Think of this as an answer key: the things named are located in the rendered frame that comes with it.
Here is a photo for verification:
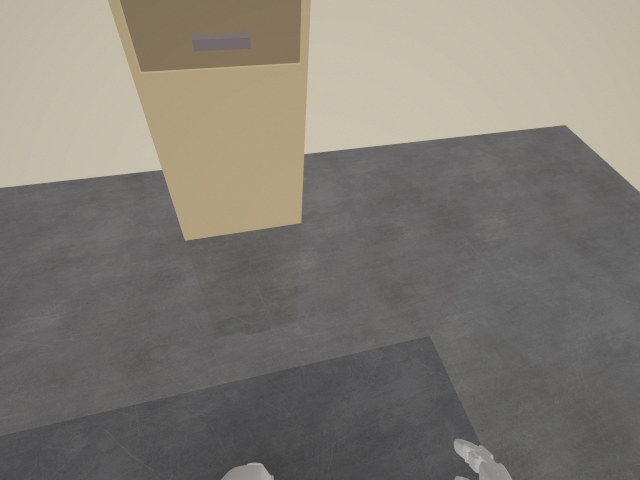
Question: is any right robot hand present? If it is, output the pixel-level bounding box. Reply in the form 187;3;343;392
454;439;512;480

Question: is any drawer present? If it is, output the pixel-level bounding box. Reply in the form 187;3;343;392
120;0;301;72

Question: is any handle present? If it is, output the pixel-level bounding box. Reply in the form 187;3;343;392
191;30;251;51

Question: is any cabinet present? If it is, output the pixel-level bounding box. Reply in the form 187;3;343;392
108;0;311;241

